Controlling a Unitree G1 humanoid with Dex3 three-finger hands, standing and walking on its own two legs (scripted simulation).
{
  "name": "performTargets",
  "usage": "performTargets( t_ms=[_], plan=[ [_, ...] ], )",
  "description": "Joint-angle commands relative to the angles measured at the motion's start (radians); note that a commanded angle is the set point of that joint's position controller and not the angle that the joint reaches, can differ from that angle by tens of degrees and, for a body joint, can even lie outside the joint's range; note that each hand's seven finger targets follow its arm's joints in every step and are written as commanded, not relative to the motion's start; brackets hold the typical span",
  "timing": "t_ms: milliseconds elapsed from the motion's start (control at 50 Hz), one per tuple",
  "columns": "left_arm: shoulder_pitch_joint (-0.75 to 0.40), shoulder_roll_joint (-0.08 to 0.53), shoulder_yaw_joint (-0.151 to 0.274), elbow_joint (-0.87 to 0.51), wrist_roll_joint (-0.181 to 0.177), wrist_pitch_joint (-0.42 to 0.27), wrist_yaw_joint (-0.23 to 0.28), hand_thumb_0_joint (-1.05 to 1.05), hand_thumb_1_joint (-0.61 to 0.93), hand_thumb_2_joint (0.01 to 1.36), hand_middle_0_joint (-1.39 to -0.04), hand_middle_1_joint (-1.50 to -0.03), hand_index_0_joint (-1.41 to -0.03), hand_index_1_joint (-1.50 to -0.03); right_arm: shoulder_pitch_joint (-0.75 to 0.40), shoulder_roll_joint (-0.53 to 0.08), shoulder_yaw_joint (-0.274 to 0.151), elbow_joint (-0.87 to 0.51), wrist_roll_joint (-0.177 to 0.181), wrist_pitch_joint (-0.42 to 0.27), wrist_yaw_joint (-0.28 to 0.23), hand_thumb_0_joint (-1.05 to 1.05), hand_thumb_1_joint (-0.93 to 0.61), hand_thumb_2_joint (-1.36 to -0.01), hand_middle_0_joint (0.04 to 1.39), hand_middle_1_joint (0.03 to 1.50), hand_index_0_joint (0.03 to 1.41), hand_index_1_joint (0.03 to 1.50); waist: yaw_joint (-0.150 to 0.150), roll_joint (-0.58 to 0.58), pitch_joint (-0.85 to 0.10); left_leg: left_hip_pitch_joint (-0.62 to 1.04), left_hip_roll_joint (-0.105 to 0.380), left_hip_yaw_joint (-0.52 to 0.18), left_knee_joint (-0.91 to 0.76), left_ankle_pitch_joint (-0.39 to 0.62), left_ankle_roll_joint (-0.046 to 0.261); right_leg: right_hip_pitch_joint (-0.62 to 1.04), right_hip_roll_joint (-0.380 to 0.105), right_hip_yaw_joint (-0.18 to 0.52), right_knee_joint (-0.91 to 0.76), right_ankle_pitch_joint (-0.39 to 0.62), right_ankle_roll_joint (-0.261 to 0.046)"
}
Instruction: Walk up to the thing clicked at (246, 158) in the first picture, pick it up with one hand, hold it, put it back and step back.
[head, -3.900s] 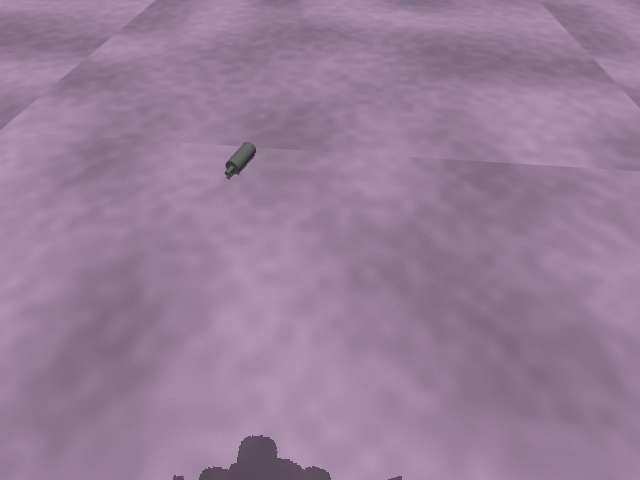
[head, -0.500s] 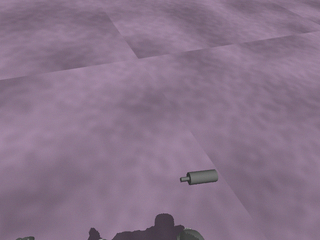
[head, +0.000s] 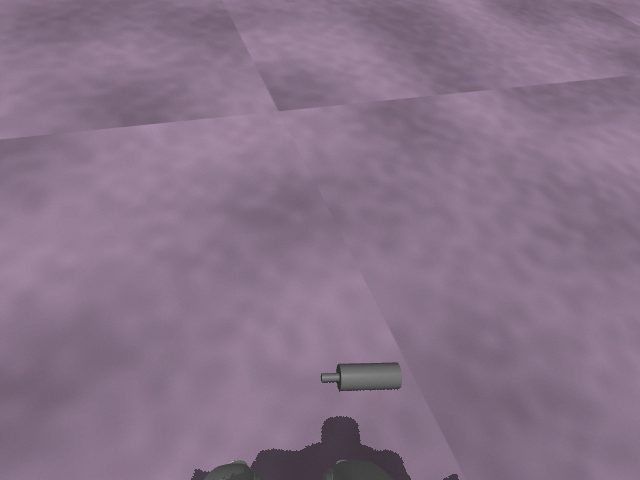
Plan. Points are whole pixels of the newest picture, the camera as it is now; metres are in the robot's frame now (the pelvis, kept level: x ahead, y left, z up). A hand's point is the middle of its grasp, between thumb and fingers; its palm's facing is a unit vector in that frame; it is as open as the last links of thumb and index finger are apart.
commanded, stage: walk up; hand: left
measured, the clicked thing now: (360, 376) +0.50 -0.20 -0.71
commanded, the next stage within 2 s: none
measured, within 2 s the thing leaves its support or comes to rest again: neither
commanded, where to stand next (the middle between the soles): +0.18 -0.43 m, yaw +4 degrees
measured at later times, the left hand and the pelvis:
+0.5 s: hand out of the picture +0.10 +0.05 -0.15, palm faces -0.02 -0.93 -0.36, open 7.4 cm; pelvis +0.05 -0.23 -0.01, yaw +0 degrees
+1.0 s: hand (427, 475) +0.17 -0.17 -0.17, palm faces -0.01 -0.92 -0.40, open 7.4 cm; pelvis +0.06 -0.47 -0.04, yaw +2 degrees
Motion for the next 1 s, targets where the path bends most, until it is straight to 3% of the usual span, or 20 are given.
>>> performTargets(
  t_ms=[0,180,240,280,300,320,400,460,500,520,540,560,580,660,800,840,880,900,920,980],
  plan=[
    [0.005,0.249,0.096,-0.088,0.007,-0.031,0.003,0.0,0.9,0.9,-0.2,-0.3,-0.2,-0.3,0.082,-0.356,-0.113,-0.039,-0.002,-0.019,-0.021,0.0,-0.9,-0.9,0.2,0.3,0.2,0.3,-0.015,0.167,-0.051,0.101,0.343,-0.4,-0.313,-0.036,0.161,-0.178,-0.118,0.149,0.107,0.057,0.024],
    [-0.087,0.231,0.105,-0.098,-0.003,-0.012,-0.041,0.0,0.9,0.9,-0.2,-0.3,-0.2,-0.3,0.047,-0.473,-0.152,-0.043,-0.033,-0.015,-0.01,0.0,-0.9,-0.9,0.2,0.3,0.2,0.3,-0.039,0.339,-0.068,-0.005,0.305,-0.312,-0.272,-0.361,0.147,-0.117,-0.184,0.013,-0.164,0.006,0.04],
    [0.03,0.227,0.12,-0.043,-0.004,-0.021,-0.036,0.0,0.9,0.9,-0.2,-0.3,-0.2,-0.3,-0.044,-0.463,-0.141,-0.041,-0.034,0.005,-0.005,0.0,-0.9,-0.9,0.2,0.3,0.2,0.3,0.047,0.316,-0.095,-0.183,0.258,-0.189,-0.166,-0.313,0.091,0.168,-0.133,-0.101,-0.374,0.089,0.019],
    [0.212,0.276,0.146,0.024,0.021,-0.031,-0.022,0.0,0.9,0.9,-0.2,-0.3,-0.2,-0.3,-0.022,-0.331,-0.098,-0.023,-0.041,0.03,-0.007,0.0,-0.9,-0.9,0.2,0.3,0.2,0.3,0.152,-0.017,-0.123,-0.359,0.115,-0.01,0.266,-0.394,0.023,0.356,-0.074,-0.097,-0.52,-0.007,-0.003],
    [0.187,0.381,0.155,-0.015,0.03,-0.045,-0.01,0.0,0.9,0.9,-0.2,-0.3,-0.2,-0.3,-0.039,-0.242,-0.072,-0.062,-0.016,0.034,-0.012,0.0,-0.9,-0.9,0.2,0.3,0.2,0.3,0.155,-0.281,-0.058,-0.539,-0.031,-0.001,0.53,-0.436,-0.022,0.231,-0.323,0.445,-0.818,-0.192,-0.096],
    [-0.02,0.424,0.148,-0.073,0.009,-0.055,0.003,0.0,0.9,0.9,-0.2,-0.3,-0.2,-0.3,-0.073,-0.282,-0.094,-0.066,-0.012,0.032,-0.035,0.0,-0.9,-0.9,0.2,0.3,0.2,0.3,0.064,-0.203,-0.006,-0.479,0.02,-0.144,0.579,-0.349,-0.024,0.138,-0.402,0.636,-0.94,-0.259,-0.186],
    [-0.12,0.305,0.117,-0.086,0.001,-0.054,0.015,0.0,0.9,0.9,-0.2,-0.3,-0.2,-0.3,0.113,-0.322,-0.087,0.067,0.015,0.008,-0.021,0.0,-0.9,-0.9,0.2,0.3,0.2,0.3,-0.023,-0.172,-0.049,-0.259,0.069,-0.079,0.387,-0.233,-0.027,0.15,-0.285,0.262,-0.68,0.097,-0.213],
    [-0.159,0.255,0.086,-0.109,0.01,-0.048,0.013,0.0,0.9,0.9,-0.2,-0.3,-0.2,-0.3,0.203,-0.285,-0.09,0.092,0.011,0.001,-0.014,0.0,-0.9,-0.9,0.2,0.3,0.2,0.3,-0.052,-0.146,-0.054,-0.017,0.031,-0.033,0.172,-0.174,-0.006,0.041,-0.274,0.189,-0.637,0.255,-0.23],
    [-0.219,0.212,0.058,-0.141,0.006,-0.036,0.015,0.0,0.9,0.9,-0.2,-0.3,-0.2,-0.3,0.34,-0.29,-0.101,0.121,0.013,-0.01,-0.02,0.0,-0.9,-0.9,0.2,0.3,0.2,0.3,-0.115,-0.015,-0.095,0.269,0.045,-0.095,-0.103,0.057,0.0,-0.098,-0.21,0.076,-0.424,0.268,-0.171],
    [-0.179,0.152,0.038,-0.15,-0.003,-0.04,0.016,0.0,0.9,0.9,-0.2,-0.3,-0.2,-0.3,0.361,-0.351,-0.12,0.1,-0.01,-0.017,-0.031,0.0,-0.9,-0.9,0.2,0.3,0.2,0.3,-0.134,0.153,-0.121,0.365,0.167,-0.332,-0.25,0.022,0.011,-0.187,-0.145,0.011,-0.22,0.207,-0.092],
    [-0.144,0.128,0.033,-0.154,-0.004,-0.036,0.021,0.0,0.9,0.9,-0.2,-0.3,-0.2,-0.3,0.306,-0.441,-0.141,0.049,-0.03,-0.018,-0.044,0.0,-0.9,-0.9,0.2,0.3,0.2,0.3,-0.093,0.238,-0.099,0.38,0.421,-0.79,-0.332,0.017,0.093,-0.348,-0.058,0.063,-0.067,-0.029,-0.028],
    [-0.095,0.238,0.063,-0.137,0.01,-0.021,0.028,0.0,0.9,0.9,-0.2,-0.3,-0.2,-0.3,0.235,-0.492,-0.153,0.01,0.001,-0.016,-0.047,0.0,-0.9,-0.9,0.2,0.3,0.2,0.3,-0.071,0.096,-0.117,0.307,0.529,-0.872,-0.348,-0.047,0.19,-0.32,-0.106,0.141,0.048,-0.108,-0.008],
    [-0.092,0.27,0.073,-0.119,0.01,-0.019,0.031,0.0,0.9,0.9,-0.2,-0.3,-0.2,-0.3,0.171,-0.483,-0.151,-0.004,0.008,-0.016,-0.049,0.0,-0.9,-0.9,0.2,0.3,0.2,0.3,-0.056,0.068,-0.111,0.256,0.519,-0.833,-0.314,-0.026,0.238,-0.306,-0.105,0.16,0.144,-0.111,-0.003],
    [-0.081,0.254,0.099,-0.104,-0.003,-0.03,0.017,0.0,0.9,0.9,-0.2,-0.3,-0.2,-0.3,0.129,-0.389,-0.128,-0.025,-0.008,-0.017,-0.036,0.0,-0.9,-0.9,0.2,0.3,0.2,0.3,-0.016,0.209,-0.08,0.117,0.318,-0.433,-0.186,0.139,0.179,-0.227,-0.124,0.144,0.15,0.025,0.01],
    [-0.153,0.234,0.101,-0.131,-0.01,-0.022,-0.01,0.0,0.9,0.9,-0.2,-0.3,-0.2,-0.3,0.092,-0.448,-0.158,-0.074,-0.038,-0.006,-0.023,0.0,-0.9,-0.9,0.2,0.3,0.2,0.3,-0.048,0.33,-0.1,0.003,0.306,-0.377,-0.153,-0.088,0.179,-0.14,-0.159,0.015,-0.068,-0.058,0.036],
    [-0.047,0.22,0.103,-0.074,-0.022,-0.029,-0.005,0.0,0.9,0.9,-0.2,-0.3,-0.2,-0.3,-0.024,-0.443,-0.149,-0.094,-0.036,0.01,-0.007,0.0,-0.9,-0.9,0.2,0.3,0.2,0.3,0.017,0.366,-0.128,-0.135,0.255,-0.28,-0.112,-0.169,0.126,0.064,-0.12,-0.066,-0.25,0.017,0.026],
    [0.146,0.234,0.124,0.021,-0.012,-0.04,0.011,0.0,0.9,0.9,-0.2,-0.3,-0.2,-0.3,-0.04,-0.325,-0.108,-0.076,-0.048,0.04,0.0,0.0,-0.9,-0.9,0.2,0.3,0.2,0.3,0.123,0.117,-0.184,-0.33,0.114,-0.107,0.245,-0.274,0.041,0.334,-0.037,-0.1,-0.399,0.0,0.023],
    [0.21,0.311,0.132,0.023,0.005,-0.053,0.022,0.0,0.9,0.9,-0.2,-0.3,-0.2,-0.3,-0.063,-0.212,-0.067,-0.102,-0.033,0.051,0.001,0.0,-0.9,-0.9,0.2,0.3,0.2,0.3,0.179,-0.201,-0.106,-0.538,0.003,-0.04,0.592,-0.375,-0.008,0.246,-0.22,0.269,-0.609,-0.268,-0.021],
    [-0.011,0.404,0.127,-0.039,-0.007,-0.062,0.037,0.0,0.9,0.9,-0.2,-0.3,-0.2,-0.3,-0.132,-0.245,-0.09,-0.133,-0.019,0.057,-0.017,0.0,-0.9,-0.9,0.2,0.3,0.2,0.3,0.092,-0.276,-0.047,-0.503,-0.023,-0.209,0.677,-0.39,-0.019,0.056,-0.38,0.729,-0.927,-0.362,-0.121],
    [-0.141,0.342,0.107,-0.019,-0.027,-0.1,0.069,0.0,0.9,0.9,-0.2,-0.3,-0.2,-0.3,-0.017,-0.295,-0.086,-0.008,0.009,0.045,0.012,0.0,-0.9,-0.9,0.2,0.3,0.2,0.3,-0.009,0.005,-0.008,-0.445,0.079,-0.239,0.611,-0.162,-0.037,0.131,-0.34,0.521,-0.784,-0.304,-0.075]
  ],
)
